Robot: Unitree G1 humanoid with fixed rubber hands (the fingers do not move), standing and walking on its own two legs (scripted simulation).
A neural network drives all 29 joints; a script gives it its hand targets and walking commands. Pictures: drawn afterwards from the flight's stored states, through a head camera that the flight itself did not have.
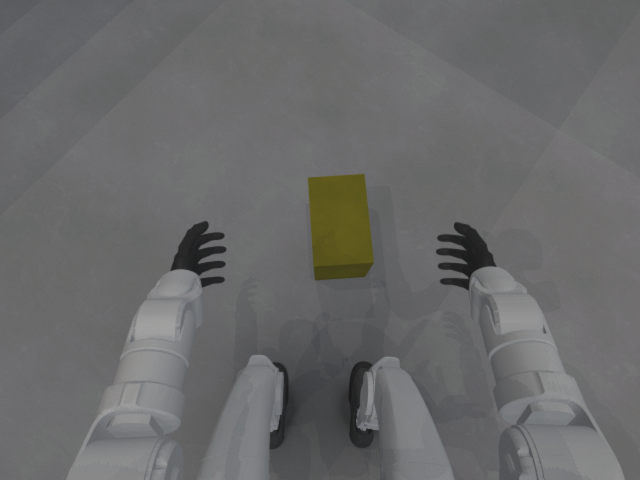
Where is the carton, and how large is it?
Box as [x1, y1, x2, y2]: [308, 174, 373, 279]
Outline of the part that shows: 364,174 308,177 313,265 315,279 364,276 373,262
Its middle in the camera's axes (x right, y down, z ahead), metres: +0.05 -0.01 +1.03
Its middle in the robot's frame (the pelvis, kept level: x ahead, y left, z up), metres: +0.56 -0.02 -0.59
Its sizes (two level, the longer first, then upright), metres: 0.227 0.142 0.202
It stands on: the floor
